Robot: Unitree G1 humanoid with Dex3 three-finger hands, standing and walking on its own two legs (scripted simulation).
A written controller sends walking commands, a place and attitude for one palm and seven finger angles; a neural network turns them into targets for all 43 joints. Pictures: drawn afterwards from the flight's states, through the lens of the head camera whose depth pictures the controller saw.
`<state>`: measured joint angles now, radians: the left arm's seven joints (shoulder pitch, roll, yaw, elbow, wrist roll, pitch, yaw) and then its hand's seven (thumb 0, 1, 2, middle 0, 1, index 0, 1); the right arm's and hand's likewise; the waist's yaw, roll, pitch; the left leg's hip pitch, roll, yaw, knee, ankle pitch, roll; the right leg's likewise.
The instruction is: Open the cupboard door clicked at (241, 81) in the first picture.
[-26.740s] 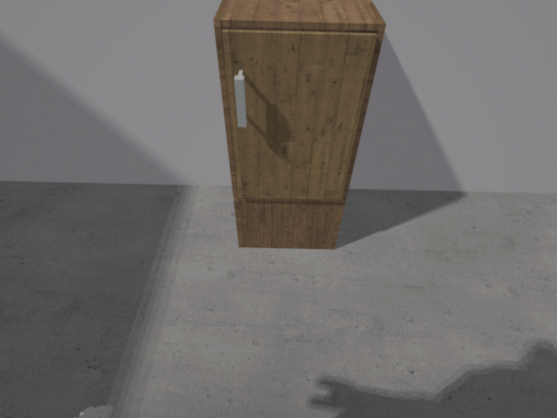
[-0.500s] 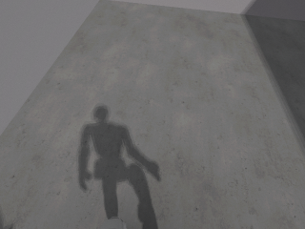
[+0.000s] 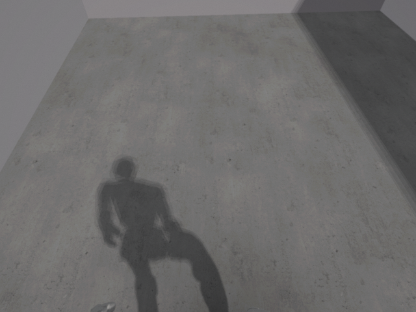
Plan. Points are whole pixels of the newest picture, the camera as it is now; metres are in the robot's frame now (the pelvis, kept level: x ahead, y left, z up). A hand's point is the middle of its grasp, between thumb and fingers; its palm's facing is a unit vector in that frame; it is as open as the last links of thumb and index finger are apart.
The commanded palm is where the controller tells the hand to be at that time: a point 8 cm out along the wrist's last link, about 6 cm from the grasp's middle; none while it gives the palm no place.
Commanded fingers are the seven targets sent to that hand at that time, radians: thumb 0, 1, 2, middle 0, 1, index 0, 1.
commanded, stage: turn to face it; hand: left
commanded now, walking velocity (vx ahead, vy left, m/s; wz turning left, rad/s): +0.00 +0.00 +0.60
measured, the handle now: out of the picture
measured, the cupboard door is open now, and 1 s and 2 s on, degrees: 48 48 48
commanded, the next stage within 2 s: none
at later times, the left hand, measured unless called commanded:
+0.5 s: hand (121, 297) +0.17 +0.20 -0.16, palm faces +0.27 -0.94 -0.20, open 7.4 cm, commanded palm none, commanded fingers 0.00 0.90 0.90 -0.20 -0.30 -0.20 -0.30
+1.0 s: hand out of the picture +0.10 +0.16 -0.17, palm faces +0.55 -0.80 -0.24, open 7.4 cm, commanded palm none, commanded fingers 0.00 0.90 0.90 -0.20 -0.30 -0.20 -0.30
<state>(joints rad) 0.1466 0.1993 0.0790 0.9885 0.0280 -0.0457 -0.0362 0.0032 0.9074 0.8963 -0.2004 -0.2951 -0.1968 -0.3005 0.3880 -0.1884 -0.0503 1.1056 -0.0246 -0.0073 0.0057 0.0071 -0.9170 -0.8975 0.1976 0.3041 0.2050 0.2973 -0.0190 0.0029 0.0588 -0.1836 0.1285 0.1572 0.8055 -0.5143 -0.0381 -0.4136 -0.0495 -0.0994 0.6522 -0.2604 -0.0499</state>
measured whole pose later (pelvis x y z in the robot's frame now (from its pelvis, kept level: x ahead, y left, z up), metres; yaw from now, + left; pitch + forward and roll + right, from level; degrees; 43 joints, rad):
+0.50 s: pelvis +0.13 -0.01 +0.01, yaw +14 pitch +2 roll -1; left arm 0.14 0.21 0.07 0.96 0.01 0.04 0.00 0.01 0.91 0.90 -0.20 -0.30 -0.20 -0.30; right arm 0.19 -0.18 -0.04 0.96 -0.03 0.01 -0.02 0.01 -0.91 -0.90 0.20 0.30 0.21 0.30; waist -0.01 -0.01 0.06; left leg -0.38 0.01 0.01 0.55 -0.20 0.03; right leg -0.43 -0.05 -0.03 0.97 -0.48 0.06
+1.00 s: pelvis +0.18 -0.04 +0.00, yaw +33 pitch +1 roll +1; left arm 0.22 0.25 0.06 0.93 0.02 0.05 0.01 0.01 0.90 0.90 -0.21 -0.30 -0.20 -0.30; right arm 0.09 -0.25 -0.06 0.87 -0.02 0.03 0.02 0.01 -0.91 -0.90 0.19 0.30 0.20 0.30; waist 0.00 -0.07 0.12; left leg -0.36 0.00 0.07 0.65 -0.30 0.03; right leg -0.38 -0.13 -0.10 1.00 -0.55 0.07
